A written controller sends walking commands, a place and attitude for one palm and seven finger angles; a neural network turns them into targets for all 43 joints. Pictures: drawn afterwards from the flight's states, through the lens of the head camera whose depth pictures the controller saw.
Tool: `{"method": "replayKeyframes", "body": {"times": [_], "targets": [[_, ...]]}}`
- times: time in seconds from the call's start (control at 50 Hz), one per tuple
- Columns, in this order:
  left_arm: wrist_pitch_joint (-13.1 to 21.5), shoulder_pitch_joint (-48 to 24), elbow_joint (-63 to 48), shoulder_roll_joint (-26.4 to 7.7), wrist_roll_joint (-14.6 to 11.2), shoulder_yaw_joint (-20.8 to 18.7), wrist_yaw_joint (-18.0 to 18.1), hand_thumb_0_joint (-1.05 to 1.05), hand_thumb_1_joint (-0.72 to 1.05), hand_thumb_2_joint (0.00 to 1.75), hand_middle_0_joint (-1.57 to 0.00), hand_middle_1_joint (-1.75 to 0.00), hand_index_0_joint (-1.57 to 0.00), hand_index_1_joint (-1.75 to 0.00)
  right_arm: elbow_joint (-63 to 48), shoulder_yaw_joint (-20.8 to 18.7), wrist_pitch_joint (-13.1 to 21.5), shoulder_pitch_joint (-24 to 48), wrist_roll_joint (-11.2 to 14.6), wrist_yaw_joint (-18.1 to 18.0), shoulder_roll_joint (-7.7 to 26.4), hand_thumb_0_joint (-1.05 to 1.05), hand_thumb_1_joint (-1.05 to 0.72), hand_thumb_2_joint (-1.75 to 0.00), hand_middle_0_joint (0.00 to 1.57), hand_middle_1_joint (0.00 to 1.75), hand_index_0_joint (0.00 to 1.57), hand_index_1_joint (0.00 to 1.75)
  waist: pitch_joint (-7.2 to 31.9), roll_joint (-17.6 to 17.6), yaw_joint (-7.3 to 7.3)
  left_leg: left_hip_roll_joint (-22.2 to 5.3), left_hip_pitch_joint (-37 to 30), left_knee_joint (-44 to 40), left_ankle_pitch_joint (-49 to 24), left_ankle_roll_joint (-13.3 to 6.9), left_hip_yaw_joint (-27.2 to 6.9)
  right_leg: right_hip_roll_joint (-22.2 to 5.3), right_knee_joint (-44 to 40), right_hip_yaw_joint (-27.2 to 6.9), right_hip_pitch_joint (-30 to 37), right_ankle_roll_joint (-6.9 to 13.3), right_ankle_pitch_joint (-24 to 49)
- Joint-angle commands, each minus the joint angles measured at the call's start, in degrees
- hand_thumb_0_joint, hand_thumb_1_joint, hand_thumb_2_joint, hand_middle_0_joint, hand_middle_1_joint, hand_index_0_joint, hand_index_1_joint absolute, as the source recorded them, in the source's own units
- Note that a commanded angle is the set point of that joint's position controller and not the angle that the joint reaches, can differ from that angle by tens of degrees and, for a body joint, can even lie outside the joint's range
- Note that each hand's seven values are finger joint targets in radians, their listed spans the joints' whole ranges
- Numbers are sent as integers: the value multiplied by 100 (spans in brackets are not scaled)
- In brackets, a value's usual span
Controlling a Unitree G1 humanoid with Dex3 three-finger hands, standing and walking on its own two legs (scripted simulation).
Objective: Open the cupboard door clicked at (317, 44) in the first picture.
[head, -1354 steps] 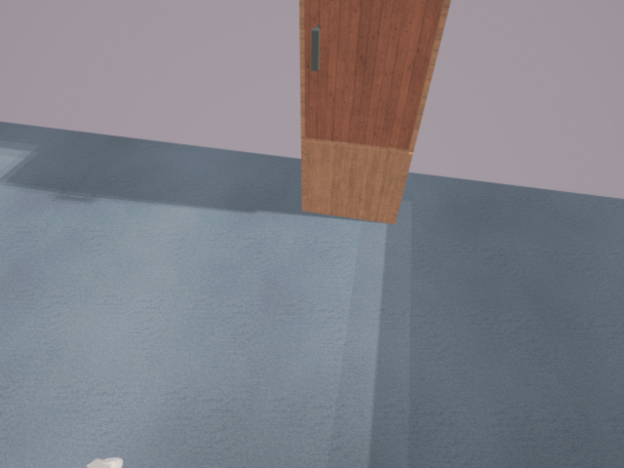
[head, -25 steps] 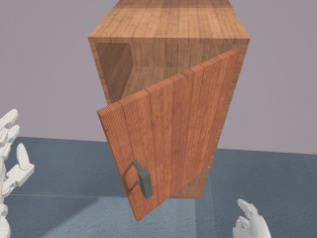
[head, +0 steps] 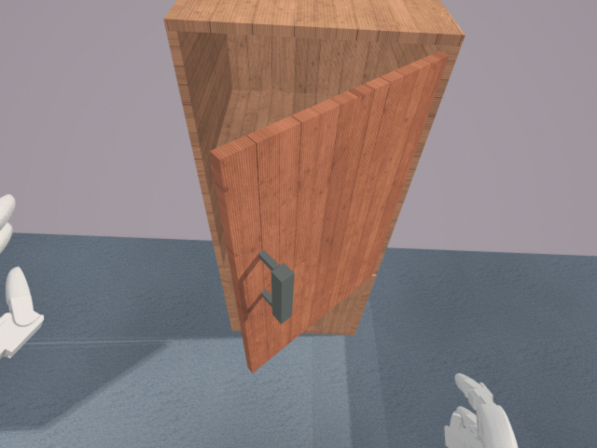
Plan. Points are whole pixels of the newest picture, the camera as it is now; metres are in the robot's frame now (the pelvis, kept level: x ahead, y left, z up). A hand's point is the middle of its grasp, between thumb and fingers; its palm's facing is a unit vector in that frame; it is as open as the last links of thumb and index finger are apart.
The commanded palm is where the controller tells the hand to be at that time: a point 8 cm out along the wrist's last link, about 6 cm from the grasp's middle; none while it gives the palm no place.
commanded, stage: step back with the hand held close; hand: left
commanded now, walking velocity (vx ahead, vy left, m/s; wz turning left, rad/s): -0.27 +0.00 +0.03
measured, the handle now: (274, 286) +0.34 +0.06 +0.01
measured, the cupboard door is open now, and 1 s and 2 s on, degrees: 42 42 42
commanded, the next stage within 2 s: stop stepping back and stand still in 0.66 s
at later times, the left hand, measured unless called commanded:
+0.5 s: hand out of the picture +0.11 +0.30 +0.17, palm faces +0.47 -0.74 -0.48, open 7.4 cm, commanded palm +0.03 +0.33 +0.18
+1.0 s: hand out of the picture +0.00 +0.27 +0.18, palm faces +0.30 -0.83 -0.47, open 7.4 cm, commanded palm -0.07 +0.31 +0.18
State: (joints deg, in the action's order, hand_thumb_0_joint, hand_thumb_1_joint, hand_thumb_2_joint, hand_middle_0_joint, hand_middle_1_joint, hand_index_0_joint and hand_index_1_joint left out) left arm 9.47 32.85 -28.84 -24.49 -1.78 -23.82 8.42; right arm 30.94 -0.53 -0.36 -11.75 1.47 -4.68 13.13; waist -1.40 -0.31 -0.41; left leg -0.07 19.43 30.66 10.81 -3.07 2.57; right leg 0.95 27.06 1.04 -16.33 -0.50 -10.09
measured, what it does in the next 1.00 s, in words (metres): walks backwards: right foot, then right foot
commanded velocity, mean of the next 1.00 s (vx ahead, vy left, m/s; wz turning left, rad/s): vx -0.19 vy -0.01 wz -0.03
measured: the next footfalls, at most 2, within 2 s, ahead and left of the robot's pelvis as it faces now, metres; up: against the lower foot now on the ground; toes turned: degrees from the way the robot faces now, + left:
right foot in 0.72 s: -0.26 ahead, -0.12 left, +0.00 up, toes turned -2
right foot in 1.00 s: -0.21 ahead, -0.06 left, +0.01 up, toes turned -9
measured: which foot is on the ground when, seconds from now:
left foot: down 0.00-0.98, up 1.00-1.00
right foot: down 0.00-0.40, up 0.42-0.70, down 0.72-0.82, up 0.84-0.98, down 1.00-1.00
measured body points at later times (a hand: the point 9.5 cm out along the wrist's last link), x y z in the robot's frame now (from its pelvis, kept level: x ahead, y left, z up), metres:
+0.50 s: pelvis -0.09 +0.02 -0.01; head -0.07 +0.05 +0.44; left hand +0.07 +0.34 +0.20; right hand +0.10 -0.21 -0.08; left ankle +0.06 +0.09 -0.73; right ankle -0.12 -0.13 -0.67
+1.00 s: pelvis -0.23 +0.02 -0.01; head -0.23 +0.06 +0.44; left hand -0.02 +0.31 +0.20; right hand -0.10 -0.23 -0.07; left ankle -0.01 +0.09 -0.72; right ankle -0.26 -0.05 -0.73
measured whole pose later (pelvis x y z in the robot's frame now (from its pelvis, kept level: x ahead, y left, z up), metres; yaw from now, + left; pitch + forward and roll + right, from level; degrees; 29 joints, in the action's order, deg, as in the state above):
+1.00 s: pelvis -0.23 +0.02 -0.01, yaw -4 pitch -2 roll -2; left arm 9.5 31.9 -33.4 -29.7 -4.4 -28.9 7.0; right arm 34.9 0.0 6.5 -13.6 -0.5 -2.1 9.6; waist -0.7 3.0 -4.5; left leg 0.6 29.0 25.5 9.9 1.3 2.1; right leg 5.9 35.3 3.0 -11.3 3.5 -34.8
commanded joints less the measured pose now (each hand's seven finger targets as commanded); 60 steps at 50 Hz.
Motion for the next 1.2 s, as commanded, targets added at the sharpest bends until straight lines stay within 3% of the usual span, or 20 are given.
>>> {"method": "replayKeyframes", "body": {"times": [0.0,0.12,0.22,0.28,0.4,0.44,0.6,0.68,0.7,0.74,0.78,0.8,0.84,0.92,0.94,0.96,0.98,1.0,1.06,1.18], "targets": [[445,-386,-1172,-915,134,-782,158,0,90,90,-20,-30,-20,-30,-944,-282,482,604,-79,-73,862,0,-90,-90,20,30,20,30,288,-962,50,-939,2413,-1717,2955,-368,-1290,100,767,-369,1869,-67,-353],[558,-395,-1311,-890,112,-903,96,0,90,90,-20,-30,-20,-30,-834,-276,755,518,-135,-17,737,0,-90,-90,20,30,20,30,403,-647,30,-1005,2275,-1410,2821,-387,-1356,229,1091,-601,1652,10,-28],[572,-569,-1465,-904,0,-652,153,0,90,90,-20,-30,-20,-30,-550,-291,778,404,-149,71,605,0,-90,-90,20,30,20,30,569,396,-77,-81,33,623,1362,192,-536,-833,-850,-1887,-827,558,-1051],[580,-693,-1388,-1089,0,-715,215,0,90,90,-20,-30,-20,-30,-417,-283,681,389,-135,80,531,0,-90,-90,20,30,20,30,555,669,-148,114,-569,996,799,306,-371,-1023,-974,-1604,-1385,586,-523],[744,-549,-1536,-1303,45,-1263,152,0,90,90,-20,-30,-20,-30,-627,-358,860,757,-215,-22,701,0,-90,-90,20,30,20,30,707,-1928,13,-2120,2500,-3022,3576,-648,-2899,825,4023,-333,1282,-92,-1613],[682,-460,-1479,-1147,-73,-1148,148,0,90,90,-20,-30,-20,-30,-436,-413,964,736,-220,128,599,0,-90,-90,20,30,20,30,896,-869,112,-1832,1354,-2370,2462,-473,-2021,682,4353,-354,430,-17,-1866],[530,-587,-1518,-1047,-288,-695,150,0,90,90,-20,-30,-20,-30,-67,-242,996,570,-276,234,492,0,-90,-90,20,30,20,30,1320,-1418,73,-1326,-635,-2434,1011,389,-813,458,257,328,628,293,-2407],[829,-1164,-1800,-1686,-209,-1083,177,0,90,90,-20,-30,-20,-30,-82,-114,838,759,-257,200,385,0,-90,-90,20,30,20,30,963,600,165,-277,-933,1216,692,625,-130,-1771,-1725,-1801,-804,852,737],[865,-1079,-1580,-1863,-56,-1241,185,0,90,90,-20,-30,-20,-30,33,-23,921,695,-419,181,377,0,-90,-90,20,30,20,30,1119,246,136,-216,-604,1254,724,623,-32,-1807,-1173,-1417,-396,888,2233],[549,-1155,-1318,-1243,-117,-681,-31,0,90,90,-20,-30,-20,-30,-189,-228,874,701,-113,90,501,0,-90,-90,20,30,20,30,987,1532,-79,136,-742,1309,54,491,-97,-1080,-356,-583,-354,439,2973],[368,-971,-1407,-1315,-251,-903,-99,0,90,90,-20,-30,-20,-30,-269,-164,809,660,-91,-32,535,0,-90,-90,20,30,20,30,950,-347,-191,-269,-1722,-233,-2112,159,-695,-131,974,173,-751,-94,1307],[370,-940,-1460,-1356,-303,-984,-118,0,90,90,-20,-30,-20,-30,-320,-218,934,792,-124,-7,688,0,-90,-90,20,30,20,30,1051,-1932,-42,-1070,-1445,-1372,-1725,-173,-1816,451,2057,171,-474,-154,-1685],[524,-818,-1343,-1432,-309,-1193,-28,0,90,90,-20,-30,-20,-30,-274,-156,1168,729,-159,113,577,0,-90,-90,20,30,20,30,1095,-1673,84,-1564,63,-2944,3254,-76,-2651,644,3022,-214,463,86,-2911],[433,545,-1732,-1260,-320,-1256,0,0,90,90,-20,-30,-20,-30,-499,-170,1012,711,-261,223,395,0,-90,-90,20,30,20,30,1170,-1966,237,-626,1419,-2593,2643,775,-738,889,1164,620,2226,421,-2605],[381,740,-1809,-1208,-281,-1197,-23,0,90,90,-20,-30,-20,-30,-520,-210,928,717,-237,257,391,0,-90,-90,20,30,20,30,964,-1580,273,-238,1726,-1518,2462,808,-146,508,197,265,2180,529,-2551],[309,812,-1865,-1337,-222,-1237,-45,0,90,90,-20,-30,-20,-30,-444,-243,812,544,-159,264,315,0,-90,-90,20,30,20,30,680,341,173,376,834,1216,1593,842,497,-616,-1406,-829,304,623,-2629],[265,510,-2155,-1486,-179,-1260,-61,0,90,90,-20,-30,-20,-30,-321,-328,675,516,-195,226,541,0,-90,-90,20,30,20,30,339,1374,90,542,771,3747,1194,700,12,-1899,-2187,-2408,-1829,899,-3222],[259,-213,-2033,-1417,-176,-1304,-34,0,90,90,-20,-30,-20,-30,-189,-303,639,436,-306,214,578,0,-90,-90,20,30,20,30,317,1253,-105,421,1018,5038,972,695,-299,-2268,-2419,-2703,-2709,1297,-3956],[320,-881,-509,-1157,-34,-911,93,0,90,90,-20,-30,-20,-30,-121,-184,753,361,-255,-41,525,0,-90,-90,20,30,20,30,-208,276,-226,-258,1391,3924,687,438,-236,-1394,-1894,-1596,-1743,812,-3569],[508,-1596,-736,-749,146,-221,260,0,90,90,-20,-30,-20,-30,-58,-163,1185,195,-251,-241,521,0,-90,-90,20,30,20,30,480,387,-74,79,-805,-629,1409,68,582,-907,-656,-814,-145,718,-2688]]}}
